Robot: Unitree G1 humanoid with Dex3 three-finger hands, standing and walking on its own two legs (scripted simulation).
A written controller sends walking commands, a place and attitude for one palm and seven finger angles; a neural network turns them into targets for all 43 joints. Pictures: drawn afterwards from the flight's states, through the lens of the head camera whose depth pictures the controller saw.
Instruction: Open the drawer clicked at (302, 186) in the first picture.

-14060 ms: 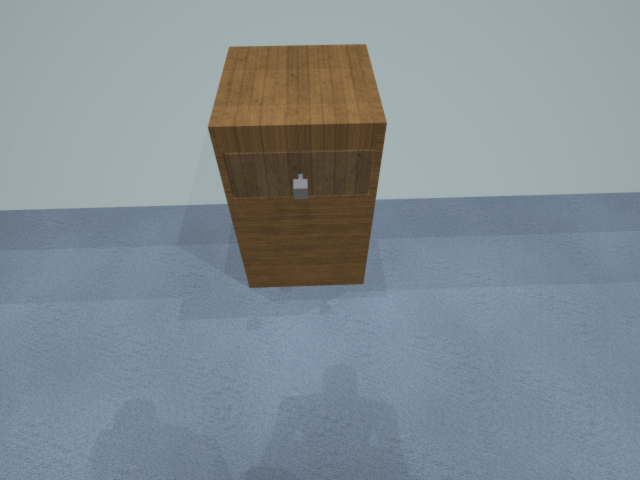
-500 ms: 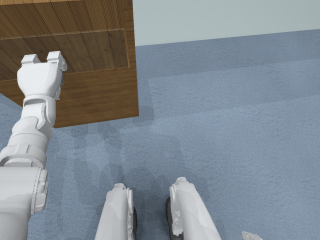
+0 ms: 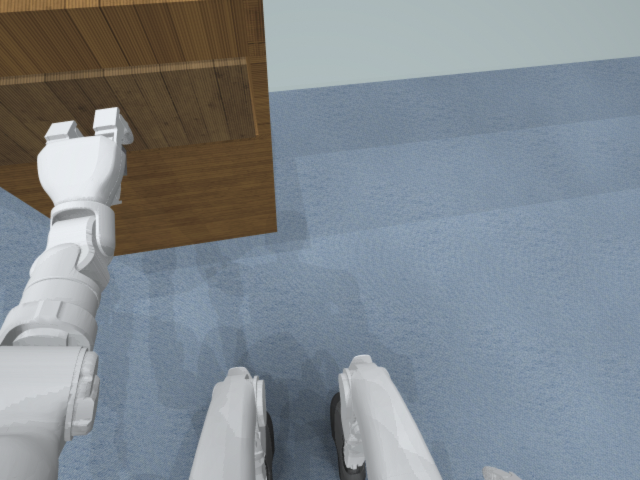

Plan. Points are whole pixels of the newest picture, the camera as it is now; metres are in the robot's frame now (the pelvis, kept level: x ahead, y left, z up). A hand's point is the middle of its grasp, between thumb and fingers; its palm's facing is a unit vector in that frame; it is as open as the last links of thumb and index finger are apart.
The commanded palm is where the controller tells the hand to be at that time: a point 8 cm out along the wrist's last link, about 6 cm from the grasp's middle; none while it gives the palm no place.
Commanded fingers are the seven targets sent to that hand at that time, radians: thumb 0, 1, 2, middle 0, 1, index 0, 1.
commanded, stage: pull the drawer open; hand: left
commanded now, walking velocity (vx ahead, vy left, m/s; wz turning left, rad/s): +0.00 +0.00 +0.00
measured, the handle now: (105, 144) +0.54 +0.26 -0.05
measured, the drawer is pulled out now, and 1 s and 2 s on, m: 0.01 0.11 0.20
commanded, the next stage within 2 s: none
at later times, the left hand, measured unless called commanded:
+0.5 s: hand (107, 222) +0.43 +0.25 -0.07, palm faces -0.03 -0.06 -1.00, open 7.5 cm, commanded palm +0.40 +0.24 -0.02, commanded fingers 0.00 0.90 0.90 -0.40 -1.35 -0.40 -1.35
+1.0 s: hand (109, 262) +0.38 +0.24 -0.07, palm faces -0.03 -0.06 -1.00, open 7.5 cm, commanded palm +0.35 +0.24 -0.02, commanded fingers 0.00 0.90 0.90 -0.40 -1.35 -0.40 -1.35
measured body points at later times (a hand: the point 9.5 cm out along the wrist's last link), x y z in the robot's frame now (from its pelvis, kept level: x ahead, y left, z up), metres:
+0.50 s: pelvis +0.02 +0.00 +0.01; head +0.19 +0.01 +0.43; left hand +0.43 +0.25 -0.01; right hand +0.11 -0.26 -0.13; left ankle +0.02 +0.10 -0.57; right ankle +0.05 -0.11 -0.57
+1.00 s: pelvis +0.01 -0.01 +0.02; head +0.17 +0.00 +0.44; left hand +0.38 +0.24 -0.01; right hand +0.13 -0.26 -0.13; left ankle +0.02 +0.10 -0.57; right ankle +0.05 -0.11 -0.57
